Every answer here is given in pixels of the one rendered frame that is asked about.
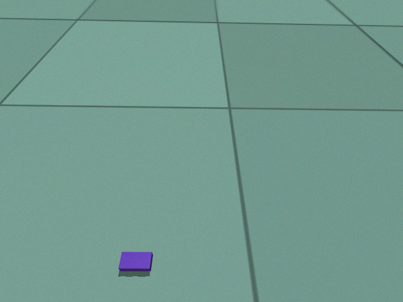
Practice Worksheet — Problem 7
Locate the small box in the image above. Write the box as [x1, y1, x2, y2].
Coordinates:
[118, 252, 153, 271]

